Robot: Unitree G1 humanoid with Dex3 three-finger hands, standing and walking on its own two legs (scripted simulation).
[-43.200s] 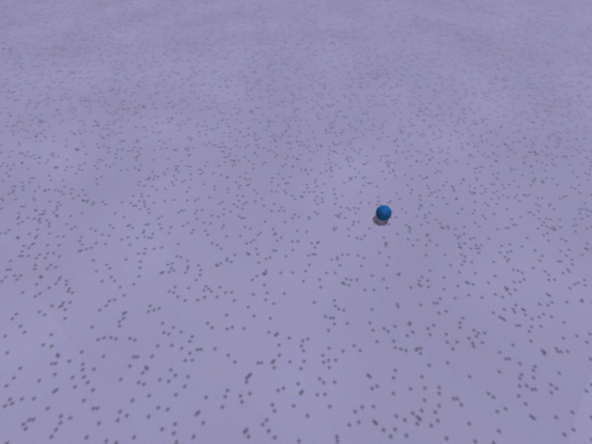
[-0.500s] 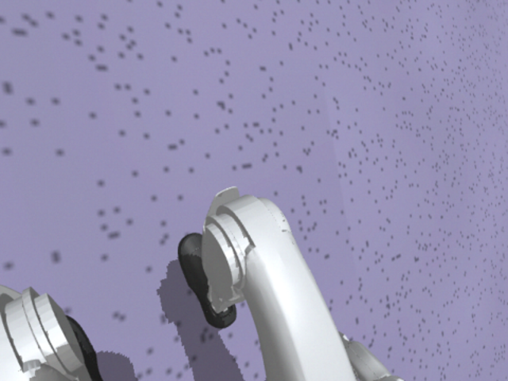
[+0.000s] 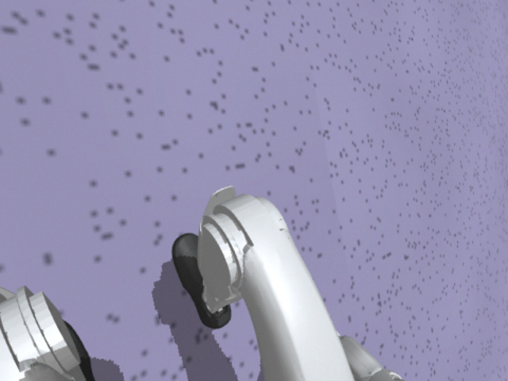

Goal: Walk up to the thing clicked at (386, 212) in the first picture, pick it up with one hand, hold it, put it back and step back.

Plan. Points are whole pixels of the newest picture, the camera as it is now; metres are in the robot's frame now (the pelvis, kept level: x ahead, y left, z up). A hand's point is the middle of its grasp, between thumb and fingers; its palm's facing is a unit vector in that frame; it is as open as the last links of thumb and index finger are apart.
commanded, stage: rest palm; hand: left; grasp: from above
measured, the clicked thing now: out of the picture +0.50 +0.36 -0.28
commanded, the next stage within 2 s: close in 0.62 s
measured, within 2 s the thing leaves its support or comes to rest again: neither
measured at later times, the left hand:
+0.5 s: hand out of the picture +0.49 +0.35 -0.25, palm faces -0.45 -0.15 -0.88, open 14.1 cm
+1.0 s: hand out of the picture +0.49 +0.36 -0.25, palm faces -0.45 -0.15 -0.88, open 13.6 cm
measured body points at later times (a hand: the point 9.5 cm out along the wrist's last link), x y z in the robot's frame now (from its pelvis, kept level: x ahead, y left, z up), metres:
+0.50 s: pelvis +0.00 +0.00 +0.00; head +0.30 +0.13 +0.30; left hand +0.51 +0.36 -0.20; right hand +0.03 -0.25 -0.04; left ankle +0.06 +0.12 -0.28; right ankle +0.14 -0.13 -0.28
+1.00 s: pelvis +0.00 +0.00 +0.00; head +0.30 +0.13 +0.30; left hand +0.51 +0.36 -0.20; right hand +0.03 -0.25 -0.04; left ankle +0.06 +0.12 -0.28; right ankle +0.14 -0.13 -0.28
